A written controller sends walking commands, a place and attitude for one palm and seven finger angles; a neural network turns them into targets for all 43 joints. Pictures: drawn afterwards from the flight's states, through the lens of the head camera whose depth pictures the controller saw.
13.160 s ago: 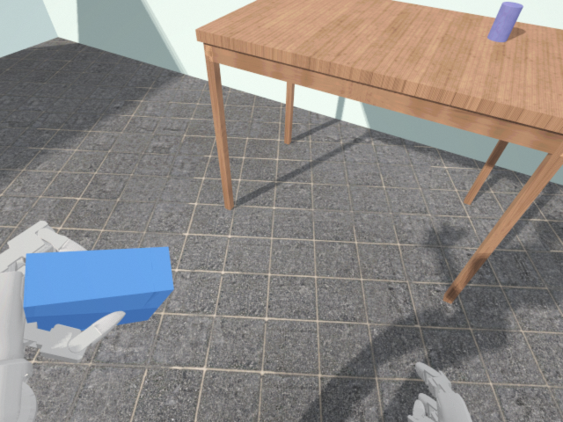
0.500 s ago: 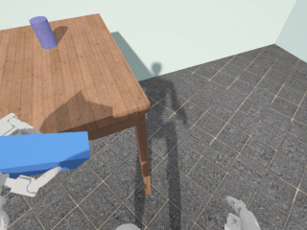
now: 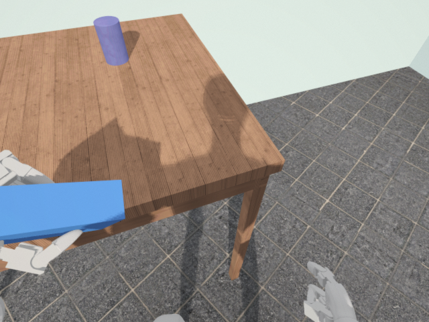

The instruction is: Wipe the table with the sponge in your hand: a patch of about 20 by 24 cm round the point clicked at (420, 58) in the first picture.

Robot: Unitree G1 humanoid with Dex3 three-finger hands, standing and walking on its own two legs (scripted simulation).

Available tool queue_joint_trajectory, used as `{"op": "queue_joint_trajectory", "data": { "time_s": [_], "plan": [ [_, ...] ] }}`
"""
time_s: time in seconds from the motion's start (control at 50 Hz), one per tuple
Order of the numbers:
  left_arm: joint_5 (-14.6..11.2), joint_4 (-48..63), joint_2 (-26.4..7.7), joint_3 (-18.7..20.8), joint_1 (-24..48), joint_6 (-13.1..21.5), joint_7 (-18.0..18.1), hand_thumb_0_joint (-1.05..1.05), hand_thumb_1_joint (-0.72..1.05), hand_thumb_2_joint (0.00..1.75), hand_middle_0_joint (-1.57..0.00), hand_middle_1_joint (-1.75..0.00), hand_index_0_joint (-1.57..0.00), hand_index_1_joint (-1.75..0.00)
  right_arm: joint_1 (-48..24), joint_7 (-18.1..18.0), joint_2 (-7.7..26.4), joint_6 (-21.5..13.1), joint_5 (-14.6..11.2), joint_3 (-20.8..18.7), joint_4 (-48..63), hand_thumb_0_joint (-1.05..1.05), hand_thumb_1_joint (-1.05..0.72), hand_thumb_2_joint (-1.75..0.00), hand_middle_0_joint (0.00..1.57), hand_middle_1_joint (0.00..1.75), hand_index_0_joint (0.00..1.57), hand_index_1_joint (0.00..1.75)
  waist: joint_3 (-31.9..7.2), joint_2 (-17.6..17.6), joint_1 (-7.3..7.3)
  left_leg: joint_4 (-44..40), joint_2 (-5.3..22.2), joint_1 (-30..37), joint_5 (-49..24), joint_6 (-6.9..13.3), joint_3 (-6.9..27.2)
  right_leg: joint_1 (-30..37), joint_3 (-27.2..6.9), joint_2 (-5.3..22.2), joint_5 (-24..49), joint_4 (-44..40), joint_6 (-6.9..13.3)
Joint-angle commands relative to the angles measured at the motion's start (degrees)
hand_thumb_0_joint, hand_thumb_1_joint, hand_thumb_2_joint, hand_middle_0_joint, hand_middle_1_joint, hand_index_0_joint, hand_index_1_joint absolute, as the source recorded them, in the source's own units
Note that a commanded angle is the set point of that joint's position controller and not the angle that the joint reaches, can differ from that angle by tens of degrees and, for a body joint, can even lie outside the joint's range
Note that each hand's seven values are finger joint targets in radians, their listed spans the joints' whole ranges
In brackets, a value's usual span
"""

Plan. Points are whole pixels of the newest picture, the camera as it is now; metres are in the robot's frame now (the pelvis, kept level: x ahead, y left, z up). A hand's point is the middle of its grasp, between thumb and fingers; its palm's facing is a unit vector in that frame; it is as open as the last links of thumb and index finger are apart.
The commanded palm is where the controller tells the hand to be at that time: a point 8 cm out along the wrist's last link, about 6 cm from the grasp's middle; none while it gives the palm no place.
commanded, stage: shuffle to correct the standing spot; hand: left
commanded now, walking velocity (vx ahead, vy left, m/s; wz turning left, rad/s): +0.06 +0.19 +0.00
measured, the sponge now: (77, 211) +0.22 +0.20 +0.17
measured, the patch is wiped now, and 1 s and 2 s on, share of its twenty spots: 0.00 0.00 0.00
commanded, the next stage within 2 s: come to a stop and stand still in 0.04 s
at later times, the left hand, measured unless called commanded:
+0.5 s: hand out of the picture +0.26 +0.32 +0.19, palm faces +0.39 -0.86 -0.33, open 9.3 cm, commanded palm +0.20 +0.35 +0.19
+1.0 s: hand out of the picture +0.23 +0.30 +0.19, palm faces +0.34 -0.87 -0.35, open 9.3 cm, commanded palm +0.18 +0.34 +0.19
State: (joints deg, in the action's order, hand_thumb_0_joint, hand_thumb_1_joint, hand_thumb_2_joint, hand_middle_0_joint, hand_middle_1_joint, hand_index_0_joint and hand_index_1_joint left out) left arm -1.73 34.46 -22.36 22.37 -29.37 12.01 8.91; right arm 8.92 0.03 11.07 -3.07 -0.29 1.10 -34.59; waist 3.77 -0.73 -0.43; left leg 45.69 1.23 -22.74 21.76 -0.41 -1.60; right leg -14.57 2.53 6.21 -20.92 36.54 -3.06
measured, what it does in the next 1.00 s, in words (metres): steps on the spot: right foot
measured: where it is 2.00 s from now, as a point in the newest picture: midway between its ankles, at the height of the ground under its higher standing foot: outside the picture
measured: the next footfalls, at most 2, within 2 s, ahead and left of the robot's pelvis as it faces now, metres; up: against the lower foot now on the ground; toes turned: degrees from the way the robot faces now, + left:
right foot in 0.22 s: +0.05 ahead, -0.02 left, +0.00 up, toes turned -1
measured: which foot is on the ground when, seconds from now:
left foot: down 0.00-1.00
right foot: down 0.00-0.04, up 0.06-0.20, down 0.22-1.00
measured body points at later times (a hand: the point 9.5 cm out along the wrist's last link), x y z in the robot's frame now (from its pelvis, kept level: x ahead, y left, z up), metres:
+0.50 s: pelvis +0.02 +0.08 +0.02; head +0.03 +0.09 +0.47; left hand +0.23 +0.36 +0.20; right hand +0.18 -0.15 -0.06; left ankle +0.03 +0.15 -0.72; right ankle +0.00 -0.03 -0.72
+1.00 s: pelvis +0.00 +0.07 +0.01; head +0.02 +0.08 +0.46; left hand +0.21 +0.34 +0.21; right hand +0.16 -0.18 -0.06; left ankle +0.03 +0.15 -0.72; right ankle +0.01 -0.02 -0.72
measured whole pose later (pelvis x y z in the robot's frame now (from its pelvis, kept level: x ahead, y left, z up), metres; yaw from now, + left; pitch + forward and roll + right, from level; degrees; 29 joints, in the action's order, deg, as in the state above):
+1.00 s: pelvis +0.00 +0.07 +0.01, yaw -3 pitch +1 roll -1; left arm -2.9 26.5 -19.8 19.8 -23.6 13.9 5.4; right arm 13.9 -1.3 13.1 -6.8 -0.5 0.8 -33.9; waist 0.1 0.0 -1.8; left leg 28.5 -0.1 -16.9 13.0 2.5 -2.9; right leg -13.9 1.9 -4.6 -11.2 23.6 3.2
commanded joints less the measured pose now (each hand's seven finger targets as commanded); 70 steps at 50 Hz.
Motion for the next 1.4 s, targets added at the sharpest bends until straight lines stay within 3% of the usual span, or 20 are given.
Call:
{"op": "queue_joint_trajectory", "data": {
  "time_s": [0.0,0.02,0.06,0.12,0.18,0.24,0.28,0.34,0.38,0.48,0.66,0.68,0.7,0.72,0.78,0.86,0.92,0.98,1.2,1.38],
  "plan": [
    [-1.33,7.68,-7.45,5.87,8.19,1.31,1.04,0.0,0.1,1.3,-1.2,-1.6,-1.2,-1.6,-3.53,-1.81,8.33,-2.34,-0.95,-5.09,9.99,0.0,-0.9,-0.9,0.2,0.3,0.2,0.3,-10.1,9.53,1.68,-18.31,6.97,16.89,-19.75,4.41,9.1,-7.94,1.15,-1.46,6.2,10.19,1.54],
    [-1.34,8.16,-6.68,4.17,9.23,0.99,0.79,0.0,0.1,1.3,-1.2,-1.6,-1.2,-1.6,-2.77,-1.96,8.82,-2.86,-1.46,-5.38,11.43,0.0,-0.9,-0.9,0.2,0.3,0.2,0.3,-9.27,14.97,1.65,-23.96,13.81,15.91,-21.55,8.82,18.76,-12.29,1.12,-5.02,-10.98,20.1,0.45],
    [-0.96,6.47,-7.27,4.55,7.42,0.17,0.77,0.0,0.1,1.3,-1.2,-1.6,-1.2,-1.6,-2.98,-1.82,7.92,-3.74,-0.77,-4.74,10.51,0.0,-0.9,-0.9,0.2,0.3,0.2,0.3,-8.52,14.46,1.36,-25.59,14.03,12.22,-20.67,12.62,19.38,-14.08,-0.77,-3.5,-12.43,25.44,1.52],
    [-0.67,10.18,-8.19,5.13,9.77,0.19,1.52,0.0,0.1,1.3,-1.2,-1.6,-1.2,-1.6,-4.91,-1.82,7.84,-4.81,-0.61,-3.93,9.65,0.0,-0.9,-0.9,0.2,0.3,0.2,0.3,-9.2,11.86,0.6,-24.05,9.43,8.29,-18.72,9.35,9.7,-4.99,2.55,-3.58,-6.04,12.7,1.93],
    [-0.29,7.06,-7.76,5.61,5.35,-0.44,1.54,0.0,0.1,1.3,-1.2,-1.6,-1.2,-1.6,-4.62,-2.01,6.81,-4.76,-0.2,-2.16,9.19,0.0,-0.9,-0.9,0.2,0.3,0.2,0.3,-10.68,6.3,-0.35,-20.25,6.84,2.34,-12.31,5.05,8.18,9.91,1.58,-4.59,8.67,-13.13,2.97],
    [-1.18,3.34,-6.45,5.12,4.3,-1.71,1.21,0.0,0.1,1.3,-1.2,-1.6,-1.2,-1.6,-2.49,-2.2,6.72,-3.08,-0.45,-3.3,8.7,0.0,-0.9,-0.9,0.2,0.3,0.2,0.3,-9.45,-12.41,0.64,-6.87,-0.29,1.08,-5.5,0.36,1.73,7.25,-19.02,8.47,12.37,-20.19,10.58],
    [-1.26,3.94,-7.02,5.35,7.51,-1.53,1.55,0.0,0.1,1.3,-1.2,-1.6,-1.2,-1.6,-3.06,-2.44,6.31,-2.43,-0.51,-2.44,8.02,0.0,-0.9,-0.9,0.2,0.3,0.2,0.3,-8.3,-6.79,0.98,-12.6,0.91,5.08,-6.02,-0.09,2.22,4.39,-12.68,7.78,14.88,-18.07,10.97],
    [-1.02,2.65,-5.6,3.36,6.45,-2.34,1.02,0.0,0.1,1.3,-1.2,-1.6,-1.2,-1.6,-3.91,-4.2,7.12,-2.17,-0.27,-2.23,8.78,0.0,-0.9,-0.9,0.2,0.3,0.2,0.3,-9.75,5.47,0.16,-25.19,5.69,12.6,-27.01,-0.12,9.33,3.68,-0.59,-4.9,15.5,-9.21,3.66],
    [-1.07,4.37,-6.5,2.67,7.99,-2.52,0.65,0.0,0.1,1.3,-1.2,-1.6,-1.2,-1.6,-3.56,-4.75,6.71,-2.27,0.32,-2.23,9.1,0.0,-0.9,-0.9,0.2,0.3,0.2,0.3,-9.39,11.14,0.32,-28.95,8.45,17.72,-40.08,-3.06,13.62,-0.82,-0.61,-7.39,7.34,-6.83,2.79],
    [-0.91,7.21,-5.58,1.9,4.17,-3.52,0.65,0.0,0.1,1.3,-1.2,-1.6,-1.2,-1.6,-3.0,-3.92,6.56,-3.18,0.95,-2.77,9.71,0.0,-0.9,-0.9,0.2,0.3,0.2,0.3,-12.39,11.06,-0.09,-27.89,8.81,23.64,-49.28,-3.3,8.54,-0.33,-1.0,-7.53,4.09,-10.72,3.82],
    [-1.33,3.16,-4.81,2.23,4.59,-3.63,1.13,0.0,0.1,1.3,-1.2,-1.6,-1.2,-1.6,-3.54,-4.9,7.26,-1.97,0.25,-2.72,9.79,0.0,-0.9,-0.9,0.2,0.3,0.2,0.3,-11.47,3.11,0.19,-27.94,4.13,8.84,-12.18,-0.08,5.26,9.89,-6.16,-4.0,16.86,-20.33,4.6],
    [9.28,18.31,-54.95,33.94,71.7,4.55,-0.09,0.0,0.1,1.3,-1.2,-1.6,-1.2,-1.6,6.68,-3.82,11.81,-5.92,1.73,-2.74,11.2,0.0,-0.9,-0.9,0.2,0.3,0.2,0.3,9.16,-5.96,2.62,-22.04,5.9,-1.43,-18.07,3.11,5.15,-7.67,-5.18,-2.94,12.85,-22.01,-2.29],
    [2.56,-19.09,-19.13,12.57,37.21,2.57,-3.19,0.0,0.1,1.3,-1.2,-1.6,-1.2,-1.6,-1.53,-3.22,2.79,-5.94,-0.89,0.36,7.44,0.0,-0.9,-0.9,0.2,0.3,0.2,0.3,-8.85,-0.21,-0.27,-23.09,5.09,11.87,-23.31,4.17,6.99,-5.8,-5.51,-0.62,8.48,-18.21,4.01],
    [0.2,-21.6,-8.32,4.14,21.48,0.68,-3.99,0.0,0.1,1.3,-1.2,-1.6,-1.2,-1.6,-0.91,-2.59,6.67,-6.04,-2.76,-3.47,9.28,0.0,-0.9,-0.9,0.2,0.3,0.2,0.3,-13.02,13.81,-2.16,-24.08,3.65,15.94,-22.38,2.17,3.74,0.49,-4.25,-3.58,9.51,-14.21,4.94],
    [-1.63,-4.81,-6.94,1.42,12.58,3.42,-5.09,0.0,0.1,1.3,-1.2,-1.6,-1.2,-1.6,-0.59,0.03,7.87,-6.3,-1.69,-3.71,11.77,0.0,-0.9,-0.9,0.2,0.3,0.2,0.3,-13.17,4.83,-2.82,-21.37,2.8,8.95,-11.4,2.78,2.81,5.65,-10.46,-1.27,13.07,-15.81,2.06],
    [-1.39,2.04,-8.61,2.05,8.9,3.19,-4.06,0.0,0.1,1.3,-1.2,-1.6,-1.2,-1.6,-2.64,0.06,7.65,-6.83,-1.21,-2.83,12.04,0.0,-0.9,-0.9,0.2,0.3,0.2,0.3,-8.88,-8.44,-2.2,-17.8,0.21,10.53,-4.98,2.04,1.43,-2.36,-12.98,0.11,-3.98,-24.6,3.42],
    [-1.11,2.03,-13.39,7.15,12.66,3.68,-2.34,0.0,0.1,1.3,-1.2,-1.6,-1.2,-1.6,-3.48,-1.67,7.73,-7.2,-0.39,-2.35,10.09,0.0,-0.9,-0.9,0.2,0.3,0.2,0.3,-7.17,-2.22,-1.37,-17.63,-0.19,14.06,-5.39,1.89,1.2,-8.35,-12.85,0.13,-10.36,-25.93,5.16],
    [-1.3,-2.09,-8.75,3.95,12.6,3.79,-2.4,0.0,0.1,1.3,-1.2,-1.6,-1.2,-1.6,-2.0,-2.46,7.76,-7.23,-0.18,-2.62,9.75,0.0,-0.9,-0.9,0.2,0.3,0.2,0.3,-5.9,3.57,-0.66,-21.31,0.7,11.42,-4.86,2.48,3.51,-4.35,-10.93,-1.92,-4.75,-23.55,4.81],
    [-1.46,2.18,-8.33,4.22,7.43,3.99,-2.49,0.0,0.1,1.3,-1.2,-1.6,-1.2,-1.6,-2.16,-1.84,7.86,-6.76,-0.2,-2.92,10.24,0.0,-0.9,-0.9,0.2,0.3,0.2,0.3,-11.98,2.68,-1.07,-23.09,3.06,12.43,-25.98,2.18,5.75,8.89,-4.86,-3.43,23.11,-15.09,4.26],
    [-1.61,3.95,-8.43,4.43,7.11,3.18,-2.68,0.0,0.1,1.3,-1.2,-1.6,-1.2,-1.6,-1.55,-1.87,7.63,-4.88,-0.21,-3.0,10.87,0.0,-0.9,-0.9,0.2,0.3,0.2,0.3,-11.48,5.18,-0.56,-23.56,5.11,15.34,-35.03,-0.2,6.75,6.05,-2.54,-4.69,18.24,-12.03,4.27]
  ]
}}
